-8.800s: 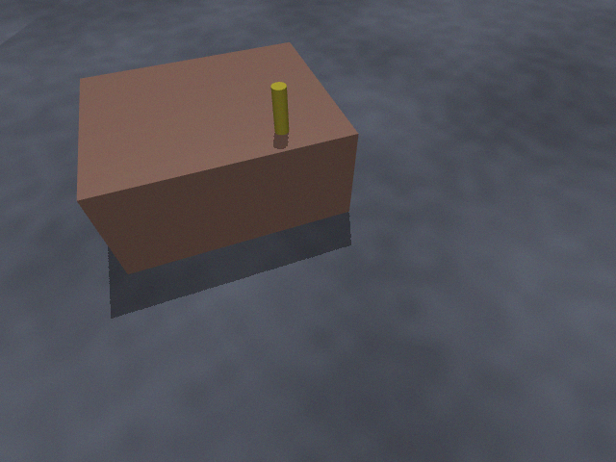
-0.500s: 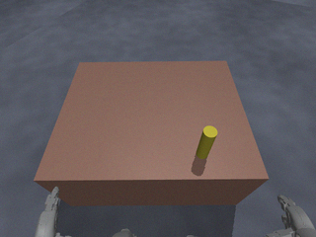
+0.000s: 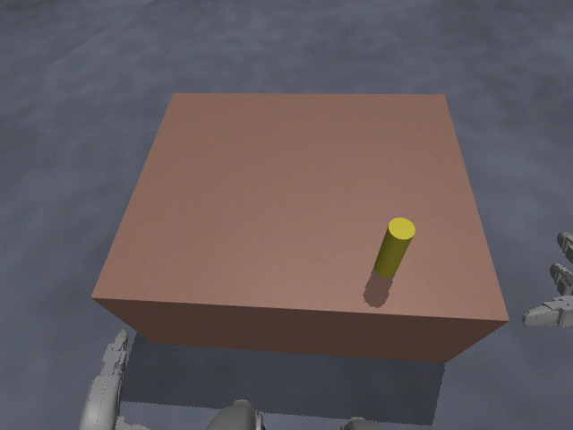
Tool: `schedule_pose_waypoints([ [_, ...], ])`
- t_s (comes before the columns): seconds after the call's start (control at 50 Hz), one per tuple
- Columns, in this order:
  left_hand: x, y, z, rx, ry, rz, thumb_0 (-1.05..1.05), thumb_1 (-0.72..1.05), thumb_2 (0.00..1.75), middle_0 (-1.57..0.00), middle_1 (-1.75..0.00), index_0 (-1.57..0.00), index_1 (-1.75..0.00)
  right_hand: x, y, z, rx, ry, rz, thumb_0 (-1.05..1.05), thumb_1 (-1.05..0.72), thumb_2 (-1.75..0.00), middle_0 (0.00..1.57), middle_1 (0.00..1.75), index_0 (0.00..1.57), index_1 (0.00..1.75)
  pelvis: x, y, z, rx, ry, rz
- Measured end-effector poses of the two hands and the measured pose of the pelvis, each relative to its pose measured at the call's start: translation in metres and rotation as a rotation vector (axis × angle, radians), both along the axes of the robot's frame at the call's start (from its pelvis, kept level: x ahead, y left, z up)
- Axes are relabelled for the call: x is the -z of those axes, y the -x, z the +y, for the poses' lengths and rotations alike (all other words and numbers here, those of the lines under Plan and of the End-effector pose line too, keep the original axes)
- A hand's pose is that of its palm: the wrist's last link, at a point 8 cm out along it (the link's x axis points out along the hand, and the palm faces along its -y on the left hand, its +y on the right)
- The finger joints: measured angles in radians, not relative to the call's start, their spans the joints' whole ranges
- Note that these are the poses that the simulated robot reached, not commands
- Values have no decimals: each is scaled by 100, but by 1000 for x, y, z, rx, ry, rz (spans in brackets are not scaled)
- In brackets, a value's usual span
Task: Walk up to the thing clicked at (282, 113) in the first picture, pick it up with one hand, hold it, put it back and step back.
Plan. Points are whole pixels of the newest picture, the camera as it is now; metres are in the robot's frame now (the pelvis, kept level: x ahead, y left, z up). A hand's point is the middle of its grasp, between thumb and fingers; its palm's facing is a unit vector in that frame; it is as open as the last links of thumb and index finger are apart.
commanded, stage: go down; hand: right
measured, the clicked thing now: (392, 249) +0.49 -0.19 -0.22
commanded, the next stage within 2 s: approach in 1.00 s
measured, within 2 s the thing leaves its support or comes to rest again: neither
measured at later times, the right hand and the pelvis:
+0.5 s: hand (564, 243) +0.36 -0.36 +0.02, palm faces +0.19 +0.98 -0.09, open 17.4 cm; pelvis +0.00 +0.00 +0.00, yaw +0 degrees
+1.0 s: hand out of the picture +0.39 -0.38 +0.04, palm faces +0.19 +0.98 -0.06, open 17.6 cm; pelvis +0.00 +0.00 -0.01, yaw +0 degrees
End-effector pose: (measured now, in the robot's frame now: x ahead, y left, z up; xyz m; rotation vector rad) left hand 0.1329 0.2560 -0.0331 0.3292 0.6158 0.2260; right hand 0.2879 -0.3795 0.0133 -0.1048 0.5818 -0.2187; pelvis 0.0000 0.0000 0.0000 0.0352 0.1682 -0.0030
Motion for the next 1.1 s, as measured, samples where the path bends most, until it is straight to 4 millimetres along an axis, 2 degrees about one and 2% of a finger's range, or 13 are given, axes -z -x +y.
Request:
schedule_pose_waypoints([
  [0.12,-4,-6,1,7,-29,9,-1,-53,5,-6,-6,-6,-5,-7,-13,-14,3,-15,-71,-1,54,-6,3,6,4,6,-2,-2,-2,0,-4,14],
  [0.24,2,-7,-2,13,-31,43,-1,-53,5,-6,-6,-6,-5,-11,-25,-23,-11,-22,-119,-1,54,-5,3,6,5,6,-1,-1,-4,0,-12,35],
  [0.5,5,-3,-4,14,-20,65,-1,-52,5,-6,-6,-6,-5,-24,-48,-31,-15,-37,-202,-2,53,-4,4,5,5,5,1,0,-4,-4,-18,67],
  [0.74,4,-4,1,20,-36,69,-1,-52,5,-6,-6,-6,-5,-32,-59,-40,-10,-37,-249,-2,54,-4,4,5,5,5,5,0,-1,1,-22,93],
  [0.94,2,-9,-4,32,-31,50,-1,-53,6,-6,-6,-6,-5,-39,-68,-45,-16,-43,-285,-2,56,-4,4,5,5,5,8,1,-1,3,-26,106],
  [1.1,4,-3,-5,35,-35,63,-1,-53,6,-6,-5,-6,-5,-43,-73,-49,-17,-45,-312,-2,57,-5,4,5,5,5,11,3,-2,2,-28,118],
])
